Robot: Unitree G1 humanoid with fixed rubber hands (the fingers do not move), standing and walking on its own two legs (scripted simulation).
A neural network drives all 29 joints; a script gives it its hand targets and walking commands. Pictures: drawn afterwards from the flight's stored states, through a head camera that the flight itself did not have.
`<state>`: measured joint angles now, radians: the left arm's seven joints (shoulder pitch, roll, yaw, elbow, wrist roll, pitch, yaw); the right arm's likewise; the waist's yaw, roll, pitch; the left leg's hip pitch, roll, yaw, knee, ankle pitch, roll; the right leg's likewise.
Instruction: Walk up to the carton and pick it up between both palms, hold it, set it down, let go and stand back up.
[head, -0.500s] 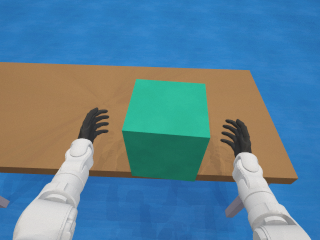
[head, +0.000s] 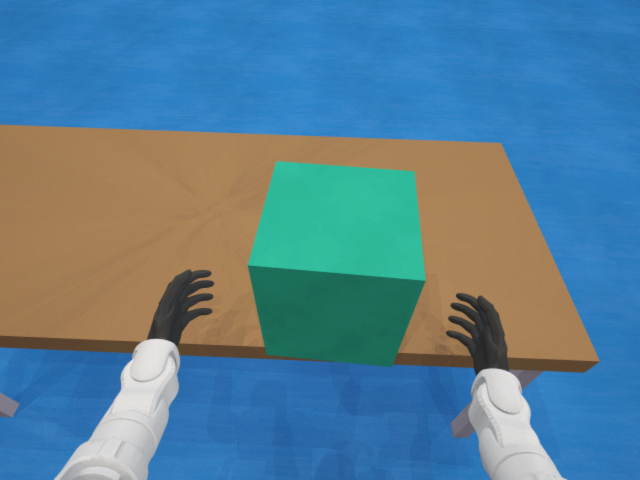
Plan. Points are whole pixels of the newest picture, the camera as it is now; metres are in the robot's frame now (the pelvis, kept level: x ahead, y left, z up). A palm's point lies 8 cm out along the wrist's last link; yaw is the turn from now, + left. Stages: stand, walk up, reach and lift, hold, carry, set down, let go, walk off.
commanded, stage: set down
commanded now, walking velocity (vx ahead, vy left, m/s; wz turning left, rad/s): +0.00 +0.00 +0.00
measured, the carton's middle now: (336, 268) +0.44 -0.01 -0.02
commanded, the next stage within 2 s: let go in 1.80 s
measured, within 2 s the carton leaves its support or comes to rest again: neither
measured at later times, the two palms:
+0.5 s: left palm (154, 383) +0.26 +0.23 -0.03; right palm (490, 412) +0.23 -0.21 -0.05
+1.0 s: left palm (157, 428) +0.21 +0.22 -0.06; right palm (485, 447) +0.19 -0.20 -0.07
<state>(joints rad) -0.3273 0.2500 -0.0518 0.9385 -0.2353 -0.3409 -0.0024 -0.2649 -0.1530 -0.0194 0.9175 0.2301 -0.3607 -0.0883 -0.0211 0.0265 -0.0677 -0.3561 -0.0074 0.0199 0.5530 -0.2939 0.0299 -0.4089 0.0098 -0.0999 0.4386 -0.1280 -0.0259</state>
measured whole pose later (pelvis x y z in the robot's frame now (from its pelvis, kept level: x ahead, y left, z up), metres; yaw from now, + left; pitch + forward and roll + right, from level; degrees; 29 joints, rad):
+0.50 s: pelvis +0.01 +0.00 +0.00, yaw +0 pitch +1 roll -2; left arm -0.07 0.24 -0.05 0.78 -0.22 -0.30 0.00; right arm -0.05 -0.14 -0.02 0.88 0.18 -0.39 -0.06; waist -0.02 0.03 -0.01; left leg -0.25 -0.01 0.02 0.54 -0.32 0.03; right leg -0.31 0.01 -0.10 0.44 -0.16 -0.03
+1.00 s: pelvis +0.01 +0.00 +0.00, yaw +0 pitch -3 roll -1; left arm 0.08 0.22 -0.05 0.63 -0.12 -0.03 0.00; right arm 0.07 -0.12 -0.02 0.80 0.05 -0.27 -0.04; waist -0.02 0.03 0.06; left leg -0.15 -0.01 0.02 0.51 -0.32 0.03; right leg -0.22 0.01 -0.10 0.44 -0.18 -0.03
